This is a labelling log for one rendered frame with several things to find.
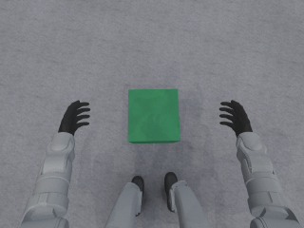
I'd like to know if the robot left forearm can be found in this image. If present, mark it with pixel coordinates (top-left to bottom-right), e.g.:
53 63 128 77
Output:
17 132 75 228

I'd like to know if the left robot hand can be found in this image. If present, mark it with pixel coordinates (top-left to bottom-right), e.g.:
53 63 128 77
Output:
58 100 90 136

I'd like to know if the right robot hand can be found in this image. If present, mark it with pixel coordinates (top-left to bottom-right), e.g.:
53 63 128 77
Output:
219 100 253 137

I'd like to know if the robot right forearm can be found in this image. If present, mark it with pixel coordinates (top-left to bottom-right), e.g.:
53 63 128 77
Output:
236 131 304 228

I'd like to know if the left robot upper arm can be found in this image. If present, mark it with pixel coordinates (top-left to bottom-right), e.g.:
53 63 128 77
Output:
19 217 69 228

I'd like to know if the right robot shin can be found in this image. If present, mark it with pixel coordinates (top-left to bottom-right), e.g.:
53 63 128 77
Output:
169 180 192 201

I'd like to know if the carton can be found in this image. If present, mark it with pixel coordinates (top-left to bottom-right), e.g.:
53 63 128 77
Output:
127 88 181 143

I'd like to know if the robot left thigh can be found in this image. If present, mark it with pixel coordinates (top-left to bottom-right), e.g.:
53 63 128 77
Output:
104 187 143 228

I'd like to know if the right robot upper arm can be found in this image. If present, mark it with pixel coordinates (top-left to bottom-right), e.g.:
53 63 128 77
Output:
250 217 303 228

